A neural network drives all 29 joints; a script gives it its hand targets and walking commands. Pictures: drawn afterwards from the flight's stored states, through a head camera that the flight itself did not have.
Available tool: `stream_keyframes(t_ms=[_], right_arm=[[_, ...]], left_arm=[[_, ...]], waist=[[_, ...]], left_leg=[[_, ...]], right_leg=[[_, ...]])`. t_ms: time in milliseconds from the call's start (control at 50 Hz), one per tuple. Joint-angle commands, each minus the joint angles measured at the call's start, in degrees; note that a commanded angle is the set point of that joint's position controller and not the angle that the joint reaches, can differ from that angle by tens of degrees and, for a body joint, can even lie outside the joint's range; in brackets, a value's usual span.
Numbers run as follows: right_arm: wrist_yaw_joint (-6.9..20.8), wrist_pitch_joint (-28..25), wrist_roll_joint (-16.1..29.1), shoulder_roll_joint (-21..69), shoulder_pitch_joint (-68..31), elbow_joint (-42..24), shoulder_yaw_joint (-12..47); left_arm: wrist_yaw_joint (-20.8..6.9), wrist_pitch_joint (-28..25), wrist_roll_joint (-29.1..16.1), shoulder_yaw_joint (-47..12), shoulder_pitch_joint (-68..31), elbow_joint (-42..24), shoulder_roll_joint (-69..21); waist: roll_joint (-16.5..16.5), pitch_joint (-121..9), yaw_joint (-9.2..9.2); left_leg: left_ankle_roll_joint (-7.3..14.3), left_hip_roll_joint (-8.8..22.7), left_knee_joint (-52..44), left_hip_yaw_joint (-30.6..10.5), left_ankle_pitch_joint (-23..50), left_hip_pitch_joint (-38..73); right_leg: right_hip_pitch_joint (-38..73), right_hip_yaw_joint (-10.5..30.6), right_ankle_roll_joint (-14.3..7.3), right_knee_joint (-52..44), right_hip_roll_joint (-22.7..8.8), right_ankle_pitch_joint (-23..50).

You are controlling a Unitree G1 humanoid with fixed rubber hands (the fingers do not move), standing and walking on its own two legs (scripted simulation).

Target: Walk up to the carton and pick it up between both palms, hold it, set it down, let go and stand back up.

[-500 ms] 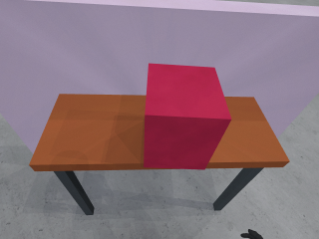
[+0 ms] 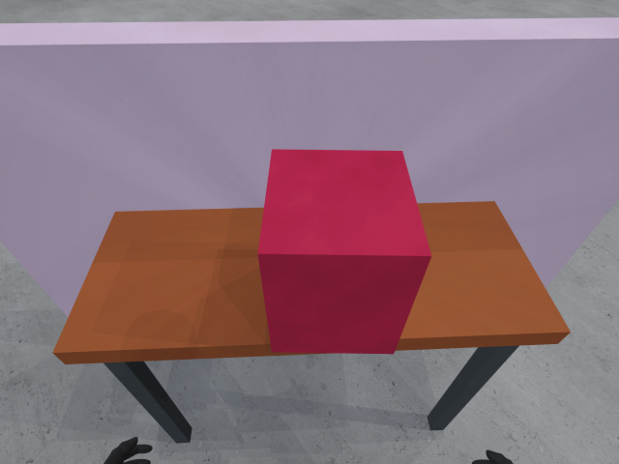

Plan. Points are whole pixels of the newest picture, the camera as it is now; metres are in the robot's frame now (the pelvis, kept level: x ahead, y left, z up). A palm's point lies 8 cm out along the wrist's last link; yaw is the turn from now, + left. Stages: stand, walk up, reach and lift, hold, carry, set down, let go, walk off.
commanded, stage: walk up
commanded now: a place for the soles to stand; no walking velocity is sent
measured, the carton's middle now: (334, 255) +0.44 -0.05 +0.02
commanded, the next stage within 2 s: none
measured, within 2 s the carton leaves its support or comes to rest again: neither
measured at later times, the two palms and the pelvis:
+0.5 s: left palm out of the picture +0.10 +0.27 -0.09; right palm out of the picture +0.08 -0.28 -0.09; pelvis +0.00 +0.00 +0.00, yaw -2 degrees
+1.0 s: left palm out of the picture +0.14 +0.19 -0.10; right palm out of the picture +0.14 -0.34 -0.11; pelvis +0.06 -0.08 -0.01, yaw +0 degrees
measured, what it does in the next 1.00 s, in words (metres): steps on the spot: right foot, then left foot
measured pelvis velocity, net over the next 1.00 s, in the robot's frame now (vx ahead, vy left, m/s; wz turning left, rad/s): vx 0.06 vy -0.08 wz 0.00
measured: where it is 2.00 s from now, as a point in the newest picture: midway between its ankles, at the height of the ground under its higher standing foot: outside the picture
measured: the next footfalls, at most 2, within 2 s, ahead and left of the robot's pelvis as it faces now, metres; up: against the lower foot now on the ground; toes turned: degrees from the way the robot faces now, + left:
right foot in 0.68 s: +0.11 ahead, -0.17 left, +0.00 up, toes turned +2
left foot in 0.98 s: +0.12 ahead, +0.05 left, +0.00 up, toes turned +3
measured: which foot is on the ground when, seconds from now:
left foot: down 0.00-0.68, up 0.70-0.96, down 0.98-1.00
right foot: down 0.00-0.40, up 0.42-0.66, down 0.68-1.00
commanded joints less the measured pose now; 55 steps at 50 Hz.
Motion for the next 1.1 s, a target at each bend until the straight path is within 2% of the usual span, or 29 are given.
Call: stream_keyframes(t_ms=[0,340,360,380,400,420,440,460,520,560,580,600,620,640,660,680,700,720,760,780,860,900,920,940,960,980,1000,1040,1080], right_arm=[[-0.09,-0.89,0.11,-6.73,-0.46,-3.81,-2.13],[0.06,-0.77,0.28,-7.39,-2.15,-3.64,-2.34],[-1.45,-1.57,-3.03,-9.77,7.93,-2.67,-5.33],[-2.53,-1.55,-3.99,-13.28,10.57,-0.97,-7.16],[-3.46,-1.5,-4.17,-14.17,11.2,-0.93,-7.61],[-4.17,-1.74,-4.15,-12.91,10.89,-0.72,-7.4],[-4.5,-2.17,-4.33,-11.61,9.73,-0.57,-7.03],[-4.6,-2.56,-4.48,-10.75,8.15,-0.62,-6.71],[-4.01,-3.17,-3.75,-10.16,2.0,-1.69,-6.62],[-3.23,-2.96,-3.2,-9.92,-0.24,-2.42,-6.5],[-2.84,-2.65,-2.98,-9.77,-0.8,-2.51,-6.44],[-2.45,-2.15,-2.8,-9.57,-1.37,-2.7,-6.14],[-2.13,-1.53,-2.64,-8.05,-0.46,-3.17,-5.29],[-1.75,-0.92,-2.25,-4.75,3.07,-3.12,-4.01],[-1.32,-0.64,-1.59,-0.86,5.57,-4.49,-2.63],[-1.65,0.08,-0.79,-1.71,7.7,-5.42,-3.19],[-2.35,1.06,-1.15,-5.33,6.93,-5.26,-4.19],[-2.51,1.44,-1.19,-6.94,6.28,-4.88,-4.62],[-2.41,0.99,-1.26,-6.33,10.79,-2.64,-4.5],[-2.12,0.76,-1.39,-5.97,12.19,-1.72,-4.48],[-1.49,0.46,-1.44,-3.56,8.07,-2.66,-3.99],[-1.47,0.09,-1.55,-3.12,7.52,-2.83,-4.07],[-1.42,-0.37,-1.54,-3.36,7.94,-2.91,-4.13],[-1.42,-0.87,-1.77,-4.64,7.35,-3.15,-4.34],[-1.48,-1.16,-1.99,-7.13,5.65,-3.6,-4.74],[-1.36,-1.13,-0.85,-9.02,2.45,-3.54,-4.86],[-0.96,-1.0,0.38,-8.04,1.74,-2.92,-4.36],[-0.54,-1.04,0.81,-4.81,1.7,-2.71,-3.09],[-0.51,-0.83,0.48,-5.27,2.26,-2.56,-2.92]], left_arm=[[0.27,-0.92,0.1,2.41,0.49,-4.06,7.91],[0.07,-1.0,0.46,2.59,2.43,-3.0,7.43],[-1.68,0.16,3.29,4.1,4.49,-3.1,8.93],[-2.28,0.97,4.06,3.89,3.62,-3.37,6.27],[-2.64,1.74,4.69,3.96,3.06,-4.28,5.84],[-2.9,2.28,4.66,4.4,2.27,-4.84,6.24],[-3.01,2.45,4.52,4.74,2.69,-4.87,6.4],[-3.02,2.4,4.44,4.84,3.52,-4.78,6.24],[-3.78,2.02,3.68,5.26,5.2,-4.02,4.79],[-3.86,1.47,2.67,5.34,5.36,-3.74,3.84],[-3.6,1.08,2.29,5.46,6.62,-3.1,3.83],[-3.15,0.6,2.06,5.83,9.79,-1.75,4.29],[-2.49,0.11,2.03,6.73,13.78,0.18,5.92],[-1.56,-0.28,2.11,7.41,16.1,1.54,8.0],[-0.76,-0.59,2.65,7.61,16.86,0.68,11.63],[0.16,-0.39,2.57,7.07,12.24,-1.52,13.88],[0.82,0.16,1.76,7.38,9.01,-1.47,14.57],[1.12,0.14,1.19,6.57,6.91,-1.43,12.58],[1.39,-0.09,2.03,5.52,4.75,-1.17,10.2],[1.41,-0.24,2.45,5.17,4.15,-1.29,9.38],[1.39,-0.47,2.33,4.52,5.04,-1.07,8.24],[1.28,-0.3,1.84,4.07,4.31,-1.62,8.46],[1.08,-0.23,1.37,3.76,3.18,-2.02,8.85],[0.77,-0.35,0.79,3.27,3.31,-2.39,8.17],[0.45,-0.65,0.19,2.57,4.62,-3.07,6.3],[0.4,-0.68,-0.24,1.85,7.09,-3.0,3.95],[0.68,-0.34,0.46,1.96,6.69,-2.21,3.88],[0.82,-0.6,0.96,2.54,3.66,-2.43,6.7],[0.77,-0.92,1.04,2.67,4.34,-2.08,7.39]], waist=[[-0.17,-2.66,0.39],[0.26,-1.62,0.47],[-1.32,-4.39,-1.32],[5.63,0.5,-2.78],[7.49,4.1,-3.84],[4.99,7.0,-3.94],[2.87,7.83,-3.01],[2.79,6.57,-2.06],[9.61,3.1,-0.16],[12.18,3.23,0.43],[12.27,3.29,1.04],[10.5,2.58,2.69],[5.27,1.01,4.36],[-3.14,0.12,4.75],[-14.36,-0.3,5.34],[-14.28,2.01,3.11],[-9.76,6.02,2.59],[-6.88,9.04,1.68],[-8.06,5.17,0.23],[-8.85,3.04,-0.03],[-9.1,1.25,1.51],[-8.16,-0.15,0.54],[-7.68,-0.7,-0.67],[-5.56,-1.78,-0.91],[-0.74,-3.52,-0.05],[2.63,-4.63,2.31],[2.35,-3.9,2.42],[0.92,-0.92,0.98],[2.0,-0.87,0.81]], left_leg=[[3.3,4.5,-4.22,-5.58,5.86,3.44],[3.72,4.84,-6.22,-6.42,0.27,1.61],[7.42,9.16,-10.76,-13.22,-22.36,9.39],[11.52,16.84,-16.92,-24.27,-32.97,13.56],[15.37,22.55,-19.03,-30.35,-33.39,13.08],[16.83,23.79,-19.85,-30.38,-30.26,11.15],[16.19,22.85,-19.92,-27.72,-26.92,9.88],[15.26,21.52,-19.56,-24.34,-23.8,9.23],[12.42,15.84,-18.65,-11.94,-16.09,3.34],[11.23,12.58,-16.19,-5.84,-14.08,-3.51],[10.53,11.1,-13.81,-4.27,-14.43,-6.34],[9.78,10.03,-9.49,-2.62,-15.82,-9.32],[8.45,8.38,-3.02,-1.22,-17.92,-13.0],[6.21,4.8,5.36,0.94,-21.76,-15.26],[2.88,0.33,18.7,3.33,-24.37,-16.57],[1.04,-1.59,25.77,-1.15,-26.52,-15.59],[1.26,0.95,29.48,-5.41,-23.79,-13.88],[0.86,1.47,30.72,-7.11,-19.23,-14.17],[0.24,2.2,26.27,-6.55,-16.08,-11.4],[-0.11,2.1,23.9,-5.56,-15.59,-8.72],[-0.03,0.83,12.44,-2.76,-11.89,-4.97],[1.04,-0.06,3.94,-2.02,-4.95,0.73],[1.88,-0.22,-2.5,-2.52,2.07,5.16],[2.96,0.82,-5.25,-5.49,7.93,9.36],[5.1,5.81,-5.72,-12.96,12.03,11.21],[7.58,9.54,-6.95,-17.5,9.92,5.35],[8.18,8.54,-6.42,-14.18,7.01,-0.33],[5.1,3.82,-4.46,-9.84,10.32,-0.21],[4.51,3.13,-3.5,-9.02,12.92,1.53]], right_leg=[[-1.87,6.13,-2.73,-6.57,-5.16,6.46],[-1.7,5.42,-2.12,-6.89,-4.05,2.62],[-7.41,1.1,-2.83,2.54,0.68,-15.63],[-18.2,-2.13,-1.38,11.25,2.48,-17.35],[-24.24,1.68,-1.3,18.13,-1.32,-17.21],[-26.93,4.4,-0.98,22.08,-3.39,-14.62],[-27.18,5.7,-0.37,23.6,-4.22,-11.21],[-25.51,5.79,0.25,23.78,-4.75,-9.14],[-14.9,3.58,1.07,18.85,-4.74,-5.47],[-5.69,1.57,0.63,12.07,-4.09,-4.01],[-1.34,0.02,0.33,8.89,-3.0,-1.7],[4.48,-2.14,-0.05,4.77,-1.71,3.14],[10.99,-3.26,-0.42,2.05,0.19,5.11],[14.17,-2.7,-0.6,-0.73,1.23,2.81],[10.78,11.6,-3.81,-8.94,-8.32,-8.68],[0.19,28.86,-9.37,-19.12,-17.89,-19.86],[-7.29,33.06,-13.82,-22.69,-20.97,-27.41],[-8.5,30.19,-13.98,-21.93,-18.89,-24.5],[-5.34,21.12,-12.21,-17.11,-15.41,-15.18],[-4.69,18.37,-11.66,-15.84,-14.73,-11.82],[-1.15,12.92,-10.8,-10.86,-13.74,4.75],[-2.32,10.36,-9.61,-7.38,-13.48,11.25],[-4.54,9.07,-8.15,-5.87,-12.93,12.87],[-7.18,7.57,-6.03,-4.24,-11.93,12.92],[-8.83,4.07,-3.42,-1.44,-9.03,9.33],[-2.81,0.44,-1.27,-0.7,-4.19,1.27],[3.66,0.57,-1.24,-2.86,-3.58,-0.21],[2.87,1.86,-1.8,-4.6,-5.38,6.59],[2.14,2.01,-2.42,-4.93,-6.43,9.53]])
